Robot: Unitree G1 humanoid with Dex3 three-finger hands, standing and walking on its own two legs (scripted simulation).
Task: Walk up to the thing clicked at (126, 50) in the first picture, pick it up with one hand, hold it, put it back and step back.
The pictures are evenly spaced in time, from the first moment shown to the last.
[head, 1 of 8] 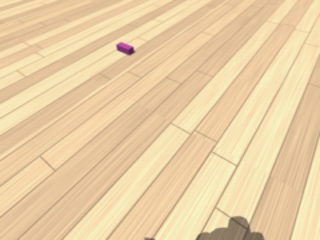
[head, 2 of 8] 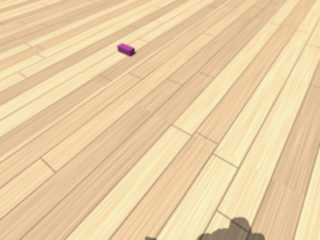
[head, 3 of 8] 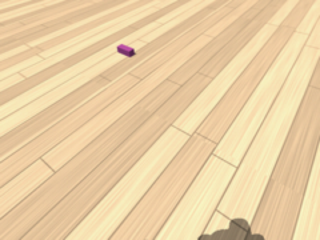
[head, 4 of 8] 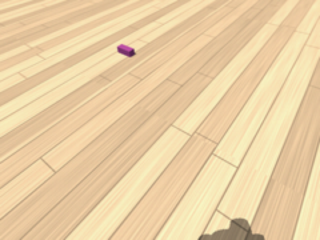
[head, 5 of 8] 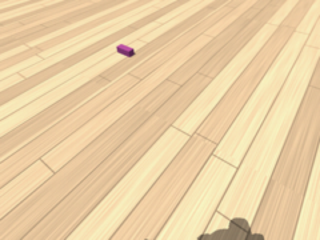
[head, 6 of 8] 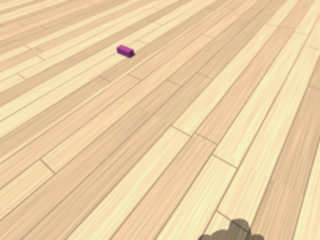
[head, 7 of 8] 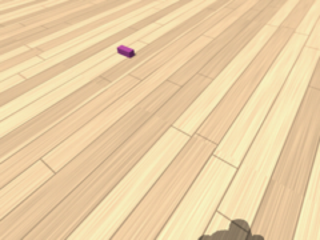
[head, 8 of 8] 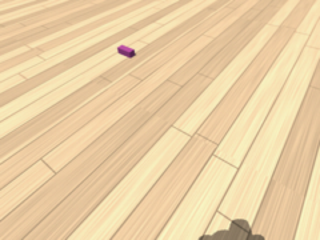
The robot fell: no
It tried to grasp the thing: no
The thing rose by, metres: 0.00
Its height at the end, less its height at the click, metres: +0.00
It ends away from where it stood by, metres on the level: 0.00
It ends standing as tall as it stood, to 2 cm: yes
